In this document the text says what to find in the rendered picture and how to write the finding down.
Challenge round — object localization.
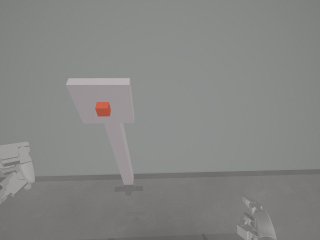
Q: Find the left robot hand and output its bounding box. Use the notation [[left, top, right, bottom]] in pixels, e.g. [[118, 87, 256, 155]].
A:
[[0, 141, 35, 206]]

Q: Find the panel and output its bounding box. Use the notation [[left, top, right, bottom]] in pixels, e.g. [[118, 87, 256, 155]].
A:
[[66, 78, 135, 185]]

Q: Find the right robot hand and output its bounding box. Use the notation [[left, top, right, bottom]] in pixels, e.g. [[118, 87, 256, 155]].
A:
[[236, 195, 277, 240]]

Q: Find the button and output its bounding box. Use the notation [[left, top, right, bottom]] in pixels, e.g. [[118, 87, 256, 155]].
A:
[[95, 102, 111, 117]]

